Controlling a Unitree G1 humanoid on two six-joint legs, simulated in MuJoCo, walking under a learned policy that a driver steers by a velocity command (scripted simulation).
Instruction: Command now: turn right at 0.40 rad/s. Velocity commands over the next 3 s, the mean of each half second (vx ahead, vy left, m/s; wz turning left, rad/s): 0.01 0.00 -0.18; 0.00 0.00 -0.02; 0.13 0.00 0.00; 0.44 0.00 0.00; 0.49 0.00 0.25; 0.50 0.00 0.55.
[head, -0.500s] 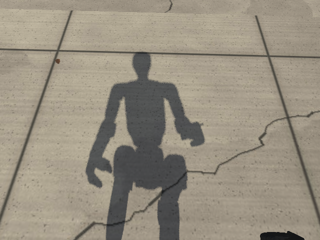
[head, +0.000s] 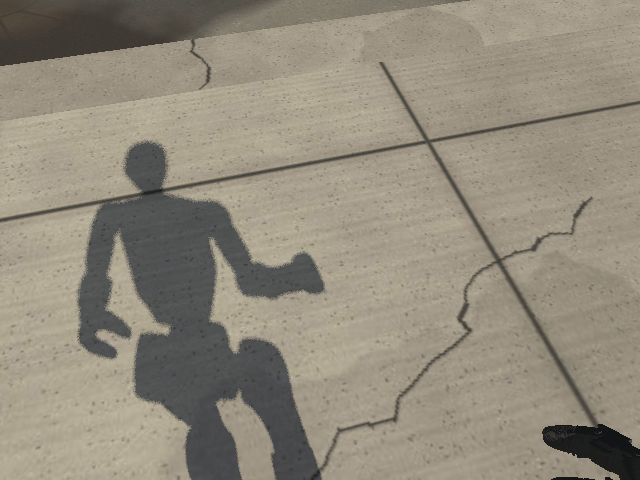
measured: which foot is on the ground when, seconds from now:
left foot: down 0.00-1.00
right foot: up 0.00-0.32, down 0.34-1.00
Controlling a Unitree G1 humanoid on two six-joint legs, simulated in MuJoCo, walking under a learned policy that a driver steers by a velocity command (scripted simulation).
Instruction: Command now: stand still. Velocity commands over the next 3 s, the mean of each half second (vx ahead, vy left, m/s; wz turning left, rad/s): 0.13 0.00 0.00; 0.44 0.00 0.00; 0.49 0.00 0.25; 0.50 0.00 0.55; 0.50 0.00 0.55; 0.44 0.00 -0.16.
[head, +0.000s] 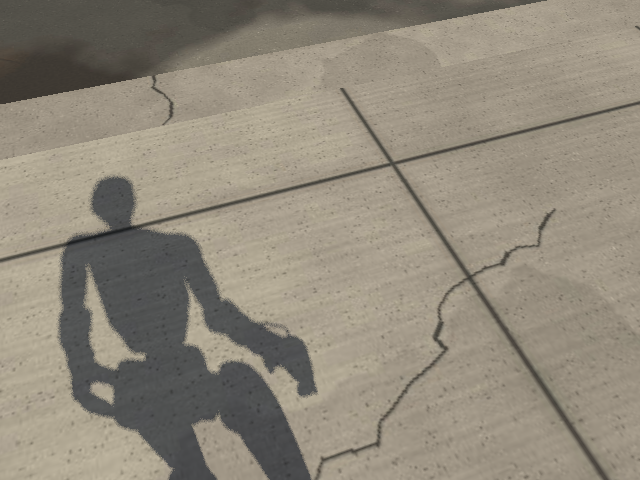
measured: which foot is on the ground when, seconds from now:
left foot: down 0.00-0.90, up 0.92-1.00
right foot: down 0.00-0.48, up 0.50-0.86, down 0.88-1.00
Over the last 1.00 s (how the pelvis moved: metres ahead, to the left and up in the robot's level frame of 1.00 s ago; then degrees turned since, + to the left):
0.02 0.00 0.01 -2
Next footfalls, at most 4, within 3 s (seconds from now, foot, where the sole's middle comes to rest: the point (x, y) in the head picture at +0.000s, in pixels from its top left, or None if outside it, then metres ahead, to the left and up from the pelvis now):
0.88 right None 0.47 -0.10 -0.77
1.46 left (263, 372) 0.76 0.16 -0.77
1.94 right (309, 259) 1.10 0.06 -0.77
2.48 left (170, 238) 1.18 0.44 -0.77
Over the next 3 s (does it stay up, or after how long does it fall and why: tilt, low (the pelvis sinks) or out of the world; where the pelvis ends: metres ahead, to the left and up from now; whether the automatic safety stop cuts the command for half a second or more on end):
stays up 1.36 0.45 -0.01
